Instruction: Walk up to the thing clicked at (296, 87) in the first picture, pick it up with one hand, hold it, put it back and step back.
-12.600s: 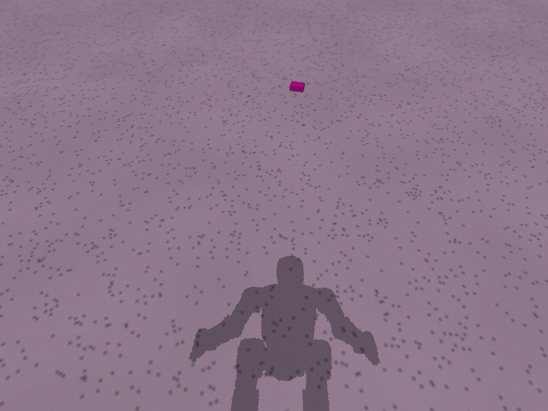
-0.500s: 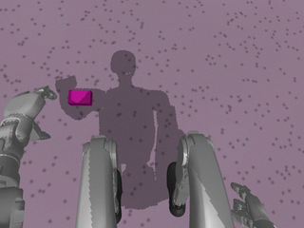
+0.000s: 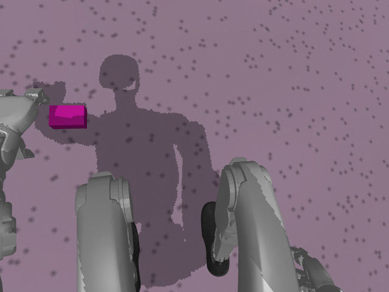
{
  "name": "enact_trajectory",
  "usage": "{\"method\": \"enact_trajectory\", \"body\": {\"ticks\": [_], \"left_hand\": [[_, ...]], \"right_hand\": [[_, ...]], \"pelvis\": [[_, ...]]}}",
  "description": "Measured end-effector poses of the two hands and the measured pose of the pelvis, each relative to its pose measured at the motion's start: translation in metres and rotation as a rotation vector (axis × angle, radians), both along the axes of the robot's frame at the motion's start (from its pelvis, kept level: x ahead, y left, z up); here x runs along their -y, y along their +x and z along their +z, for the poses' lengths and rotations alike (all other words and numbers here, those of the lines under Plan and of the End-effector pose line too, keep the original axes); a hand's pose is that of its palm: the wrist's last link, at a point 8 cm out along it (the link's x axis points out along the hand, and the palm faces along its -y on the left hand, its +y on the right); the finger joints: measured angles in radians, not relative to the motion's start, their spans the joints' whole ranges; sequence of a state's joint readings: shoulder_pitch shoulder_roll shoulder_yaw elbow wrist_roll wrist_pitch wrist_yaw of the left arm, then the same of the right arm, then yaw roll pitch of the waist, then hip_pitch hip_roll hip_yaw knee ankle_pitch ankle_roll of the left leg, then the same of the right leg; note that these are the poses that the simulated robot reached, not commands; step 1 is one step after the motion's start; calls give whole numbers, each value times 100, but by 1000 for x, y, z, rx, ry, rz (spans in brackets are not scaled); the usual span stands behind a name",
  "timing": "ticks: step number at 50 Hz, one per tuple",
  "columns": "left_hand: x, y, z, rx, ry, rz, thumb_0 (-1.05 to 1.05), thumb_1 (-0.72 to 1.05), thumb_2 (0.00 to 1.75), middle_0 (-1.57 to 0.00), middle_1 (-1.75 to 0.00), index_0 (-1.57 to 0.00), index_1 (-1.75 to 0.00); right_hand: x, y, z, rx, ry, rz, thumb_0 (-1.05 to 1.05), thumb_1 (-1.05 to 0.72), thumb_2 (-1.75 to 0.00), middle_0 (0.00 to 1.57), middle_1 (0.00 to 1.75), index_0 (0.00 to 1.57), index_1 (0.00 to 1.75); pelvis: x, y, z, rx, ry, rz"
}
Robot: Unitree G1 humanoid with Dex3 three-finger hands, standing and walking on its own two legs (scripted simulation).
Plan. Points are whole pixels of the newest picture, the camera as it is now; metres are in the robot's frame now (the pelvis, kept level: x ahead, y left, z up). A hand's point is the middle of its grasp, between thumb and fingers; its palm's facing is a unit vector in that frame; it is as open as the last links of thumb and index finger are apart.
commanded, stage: rise first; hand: left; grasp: from above
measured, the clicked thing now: (68, 117) +0.51 +0.28 -0.33
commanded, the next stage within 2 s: none
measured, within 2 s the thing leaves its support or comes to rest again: neither
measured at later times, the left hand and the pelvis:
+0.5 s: hand (35, 125) +0.44 +0.31 -0.20, palm faces -0.46 -0.05 -0.88, open 12.9 cm; pelvis +0.01 +0.00 -0.03, yaw -2 degrees
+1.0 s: hand (40, 123) +0.45 +0.31 -0.21, palm faces -0.47 -0.06 -0.88, open 13.4 cm; pelvis +0.01 +0.00 -0.03, yaw -2 degrees
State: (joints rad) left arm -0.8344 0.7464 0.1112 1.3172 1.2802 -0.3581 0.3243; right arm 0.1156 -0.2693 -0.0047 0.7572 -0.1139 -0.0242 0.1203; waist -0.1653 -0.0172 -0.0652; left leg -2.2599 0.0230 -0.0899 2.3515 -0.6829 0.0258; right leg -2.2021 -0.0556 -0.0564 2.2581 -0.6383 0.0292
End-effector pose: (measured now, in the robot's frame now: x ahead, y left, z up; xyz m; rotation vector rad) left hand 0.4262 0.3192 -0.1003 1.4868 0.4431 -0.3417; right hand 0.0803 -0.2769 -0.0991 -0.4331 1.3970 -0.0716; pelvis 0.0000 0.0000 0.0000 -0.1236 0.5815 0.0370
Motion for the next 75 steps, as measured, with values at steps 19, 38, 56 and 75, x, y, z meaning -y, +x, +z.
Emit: {"method": "enact_trajectory", "body": {"ticks": [19,38,56,75], "left_hand": [[4,19,-33,15,2,-21,0,-26,80,-30,-74,-30,-74],[7,30,-53,8,17,-5,0,-33,85,-23,-83,-24,-82],[8,36,-59,12,-2,-5,0,-40,92,-19,-87,-19,-87],[1,44,-63,6,9,8,0,-46,97,-14,-92,-14,-93]], "right_hand": [[7,-17,-18,-95,-18,19,0,-91,-90,21,30,21,30],[1,-20,-19,-106,-12,30,0,-91,-90,21,30,21,30],[3,-26,-18,-120,-20,48,0,-91,-90,21,30,21,30],[-4,-36,-15,-132,-23,50,0,-91,-90,21,30,21,30]], "pelvis": [[4,6,-24,7,-6,-15],[0,11,-29,-5,-19,-21],[0,9,-35,14,-28,-27],[-2,8,-38,22,-44,-31]]}}
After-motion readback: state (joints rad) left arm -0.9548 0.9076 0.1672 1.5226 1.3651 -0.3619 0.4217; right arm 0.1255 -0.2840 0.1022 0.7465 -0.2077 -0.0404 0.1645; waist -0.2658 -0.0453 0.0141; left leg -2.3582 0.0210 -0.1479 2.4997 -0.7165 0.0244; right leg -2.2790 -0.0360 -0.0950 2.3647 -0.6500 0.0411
